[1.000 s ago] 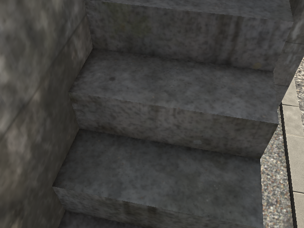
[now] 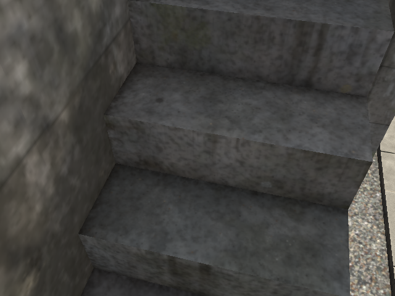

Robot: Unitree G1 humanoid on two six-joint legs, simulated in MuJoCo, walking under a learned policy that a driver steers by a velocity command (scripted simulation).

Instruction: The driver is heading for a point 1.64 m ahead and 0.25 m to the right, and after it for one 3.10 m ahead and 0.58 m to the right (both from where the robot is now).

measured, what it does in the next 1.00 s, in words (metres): climbs, turning right: left foot, then right foot 0.20 m higher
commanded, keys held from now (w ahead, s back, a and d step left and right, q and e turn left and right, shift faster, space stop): w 0.30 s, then w+e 0.70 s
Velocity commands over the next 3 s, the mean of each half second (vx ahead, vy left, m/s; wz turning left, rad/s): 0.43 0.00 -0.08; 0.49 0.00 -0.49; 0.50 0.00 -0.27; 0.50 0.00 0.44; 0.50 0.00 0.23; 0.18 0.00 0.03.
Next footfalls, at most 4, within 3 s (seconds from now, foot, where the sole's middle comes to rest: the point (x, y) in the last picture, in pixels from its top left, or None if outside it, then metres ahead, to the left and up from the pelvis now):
0.42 left None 0.14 0.22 -0.76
0.80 right None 0.31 0.08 -0.57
1.06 left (109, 247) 0.50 0.26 -0.37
1.44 right None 0.29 -0.03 -0.57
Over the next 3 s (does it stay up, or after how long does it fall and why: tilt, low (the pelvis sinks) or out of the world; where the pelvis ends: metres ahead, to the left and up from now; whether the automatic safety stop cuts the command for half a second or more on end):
stays up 0.65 -0.02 0.43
